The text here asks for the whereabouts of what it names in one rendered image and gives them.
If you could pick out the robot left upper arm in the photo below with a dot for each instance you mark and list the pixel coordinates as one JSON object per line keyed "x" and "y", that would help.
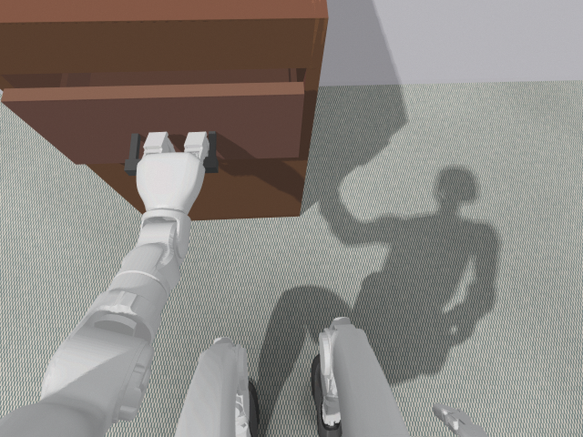
{"x": 101, "y": 378}

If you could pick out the right robot hand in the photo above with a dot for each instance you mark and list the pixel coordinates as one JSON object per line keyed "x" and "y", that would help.
{"x": 458, "y": 421}

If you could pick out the drawer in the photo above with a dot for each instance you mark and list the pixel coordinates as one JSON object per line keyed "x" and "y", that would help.
{"x": 256, "y": 113}

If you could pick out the left robot hand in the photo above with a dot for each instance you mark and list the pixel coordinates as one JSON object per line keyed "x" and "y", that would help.
{"x": 170, "y": 179}

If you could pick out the cabinet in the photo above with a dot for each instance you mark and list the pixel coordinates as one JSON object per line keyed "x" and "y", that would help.
{"x": 42, "y": 39}

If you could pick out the robot left forearm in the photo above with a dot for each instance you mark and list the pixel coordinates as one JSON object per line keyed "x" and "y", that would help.
{"x": 134, "y": 300}

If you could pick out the robot right foot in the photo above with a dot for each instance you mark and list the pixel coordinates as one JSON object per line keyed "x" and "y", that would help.
{"x": 324, "y": 430}

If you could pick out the handle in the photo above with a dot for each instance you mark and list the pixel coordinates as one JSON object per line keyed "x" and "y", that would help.
{"x": 210, "y": 163}

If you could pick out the right robot thigh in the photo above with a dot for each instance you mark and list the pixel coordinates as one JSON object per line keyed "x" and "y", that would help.
{"x": 367, "y": 405}

